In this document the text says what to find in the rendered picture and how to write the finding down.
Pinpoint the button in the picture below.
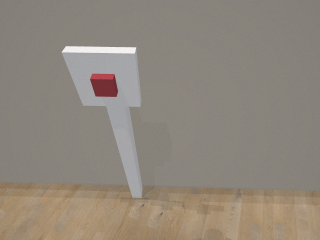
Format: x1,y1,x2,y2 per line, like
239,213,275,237
90,73,118,97

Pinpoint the panel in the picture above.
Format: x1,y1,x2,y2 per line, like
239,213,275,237
61,46,143,198

